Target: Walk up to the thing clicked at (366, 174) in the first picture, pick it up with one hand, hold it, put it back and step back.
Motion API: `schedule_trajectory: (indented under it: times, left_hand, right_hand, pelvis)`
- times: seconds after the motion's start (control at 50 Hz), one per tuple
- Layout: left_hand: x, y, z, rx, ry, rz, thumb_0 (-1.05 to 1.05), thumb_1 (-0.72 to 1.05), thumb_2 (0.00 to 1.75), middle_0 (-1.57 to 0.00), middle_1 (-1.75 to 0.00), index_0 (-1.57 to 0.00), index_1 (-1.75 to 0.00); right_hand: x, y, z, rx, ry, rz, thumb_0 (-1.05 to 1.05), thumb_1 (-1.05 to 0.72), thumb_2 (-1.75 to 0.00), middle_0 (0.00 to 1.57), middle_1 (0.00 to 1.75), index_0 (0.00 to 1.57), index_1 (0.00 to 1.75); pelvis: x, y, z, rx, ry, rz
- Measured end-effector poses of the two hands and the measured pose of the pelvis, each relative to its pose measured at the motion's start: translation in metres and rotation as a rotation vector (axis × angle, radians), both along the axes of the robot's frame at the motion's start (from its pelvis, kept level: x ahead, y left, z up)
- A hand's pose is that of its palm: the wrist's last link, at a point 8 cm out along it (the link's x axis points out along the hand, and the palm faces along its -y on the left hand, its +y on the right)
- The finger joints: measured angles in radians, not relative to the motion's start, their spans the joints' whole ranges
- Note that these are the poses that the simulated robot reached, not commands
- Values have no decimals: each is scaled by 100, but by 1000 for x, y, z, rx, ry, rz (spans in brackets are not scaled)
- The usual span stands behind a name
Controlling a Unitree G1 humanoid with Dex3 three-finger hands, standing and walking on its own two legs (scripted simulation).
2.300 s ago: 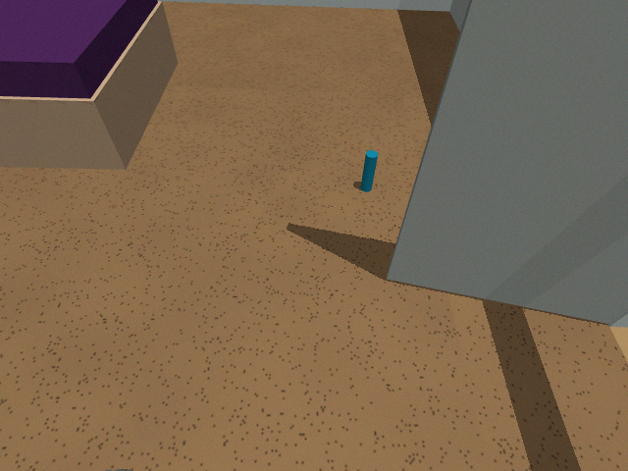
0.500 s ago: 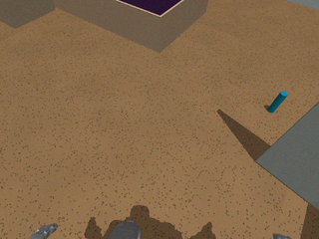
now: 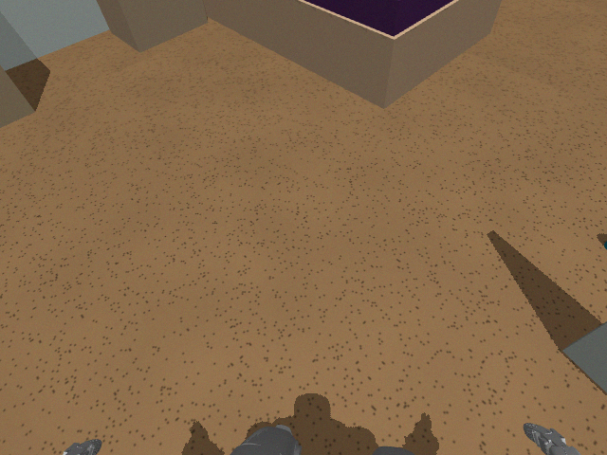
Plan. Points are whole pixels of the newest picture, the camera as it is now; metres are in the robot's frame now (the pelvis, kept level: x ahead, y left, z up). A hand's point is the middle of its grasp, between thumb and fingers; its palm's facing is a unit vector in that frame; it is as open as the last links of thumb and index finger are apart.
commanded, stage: walk up
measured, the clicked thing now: out of the picture +0.92 -1.08 -0.65
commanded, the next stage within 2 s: stand in 1.44 s
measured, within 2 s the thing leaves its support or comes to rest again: neither
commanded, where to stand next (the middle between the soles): +0.06 +0.01 m, yaw +8 degrees
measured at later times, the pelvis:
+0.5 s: pelvis +0.00 +0.02 +0.00, yaw +8 degrees
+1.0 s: pelvis +0.01 +0.01 +0.02, yaw +11 degrees
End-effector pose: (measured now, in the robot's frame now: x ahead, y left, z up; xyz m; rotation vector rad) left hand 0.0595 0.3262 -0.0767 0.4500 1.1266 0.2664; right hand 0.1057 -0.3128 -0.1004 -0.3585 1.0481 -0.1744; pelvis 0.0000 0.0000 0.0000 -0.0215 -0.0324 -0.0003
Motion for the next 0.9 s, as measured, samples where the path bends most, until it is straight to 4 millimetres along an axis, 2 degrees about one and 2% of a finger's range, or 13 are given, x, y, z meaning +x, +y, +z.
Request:
schedule_trajectory:
  times: [0.12,0.18,0.26,0.36,0.44,0.52,0.62,0.7,0.9]
  left_hand:
    - [-19,-6,25,14,-18,48,1,90,90,-20,-30,-20,-30]
    - [-23,-4,29,12,-20,48,1,90,90,-20,-30,-21,-30]
    - [-26,9,19,-8,-33,66,1,90,90,-21,-30,-21,-30]
    - [-33,25,-16,-61,-21,130,1,90,90,-20,-30,-20,-30]
    - [-37,17,-31,-120,15,163,1,91,90,-20,-30,-20,-30]
    - [-40,4,-38,-152,16,171,1,91,90,-20,-30,-20,-30]
    - [-53,-11,-37,-156,29,182,1,91,90,-20,-30,-20,-30]
    - [-59,-12,-33,-157,49,192,1,91,90,-20,-30,-20,-30]
    - [-41,3,-21,-144,33,217,1,91,90,-20,-30,-20,-30]
  right_hand:
    - [-1,7,-3,42,68,46,0,-90,-89,21,30,20,30]
    - [-5,9,-3,44,100,63,0,-90,-89,21,30,20,30]
    - [-7,16,-2,17,139,91,0,-90,-89,21,30,20,30]
    - [-3,30,1,-47,115,106,0,-90,-89,21,30,20,30]
    - [4,38,13,-59,81,118,0,-90,-89,21,30,20,30]
    - [19,36,17,-66,42,136,0,-90,-89,21,30,20,30]
    - [38,33,12,-48,21,138,0,-90,-89,21,30,20,30]
    - [45,37,11,-27,13,145,0,-90,-89,21,30,20,30]
    - [36,50,8,-1,117,166,0,-90,-89,21,30,20,30]
  pelvis:
    - [-1,-1,16,55,-3,44]
    - [-1,2,19,57,3,64]
    - [0,8,14,44,3,100]
    - [0,21,0,72,-19,115]
    - [3,21,3,42,-15,141]
    - [2,17,3,33,-9,143]
    - [-1,10,3,-1,-22,162]
    - [-1,12,6,20,-20,165]
    - [7,14,17,12,2,180]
